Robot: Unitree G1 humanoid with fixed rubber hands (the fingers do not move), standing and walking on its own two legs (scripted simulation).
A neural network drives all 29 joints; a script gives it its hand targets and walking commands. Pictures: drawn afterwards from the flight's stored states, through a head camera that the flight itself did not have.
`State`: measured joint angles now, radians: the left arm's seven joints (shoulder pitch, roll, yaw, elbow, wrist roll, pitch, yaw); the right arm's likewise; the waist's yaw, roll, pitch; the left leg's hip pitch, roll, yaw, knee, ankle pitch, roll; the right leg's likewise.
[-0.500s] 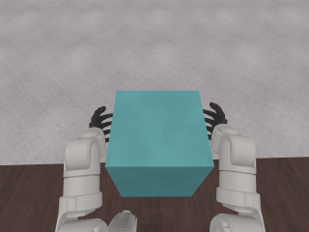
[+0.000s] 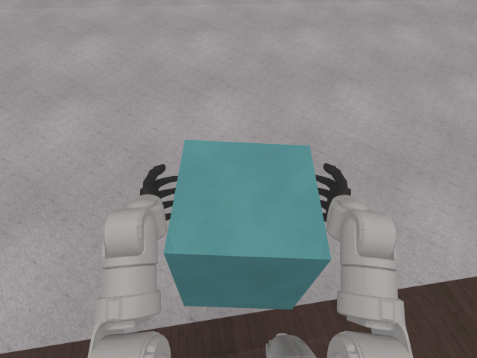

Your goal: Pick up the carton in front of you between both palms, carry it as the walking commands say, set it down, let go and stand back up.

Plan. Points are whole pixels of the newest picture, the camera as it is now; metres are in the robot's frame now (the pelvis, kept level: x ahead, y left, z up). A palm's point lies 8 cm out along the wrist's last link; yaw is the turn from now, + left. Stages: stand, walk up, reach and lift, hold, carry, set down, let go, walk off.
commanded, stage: carry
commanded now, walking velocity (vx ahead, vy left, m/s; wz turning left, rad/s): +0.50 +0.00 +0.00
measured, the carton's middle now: (242, 231) +0.32 -0.02 +0.01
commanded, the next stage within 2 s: none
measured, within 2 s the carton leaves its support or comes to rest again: neither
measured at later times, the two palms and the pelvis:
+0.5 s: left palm (173, 116) +0.62 +0.13 +0.04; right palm (297, 106) +0.65 -0.17 +0.05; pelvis +0.31 -0.04 -0.04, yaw +2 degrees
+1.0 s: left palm (179, 51) +0.93 +0.14 +0.04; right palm (277, 52) +0.92 -0.16 +0.04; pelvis +0.60 +0.01 -0.04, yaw +0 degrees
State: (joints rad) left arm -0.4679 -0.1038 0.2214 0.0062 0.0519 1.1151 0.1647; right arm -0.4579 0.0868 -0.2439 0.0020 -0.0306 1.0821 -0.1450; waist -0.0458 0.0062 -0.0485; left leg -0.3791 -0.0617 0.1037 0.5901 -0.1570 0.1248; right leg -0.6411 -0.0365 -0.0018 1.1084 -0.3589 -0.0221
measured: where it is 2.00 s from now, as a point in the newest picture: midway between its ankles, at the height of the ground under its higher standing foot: (229, 212)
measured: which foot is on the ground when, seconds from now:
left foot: down 0.00-0.32, up 0.34-0.76, down 0.78-1.00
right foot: up 0.00-0.28, down 0.30-0.80, up 0.82-1.00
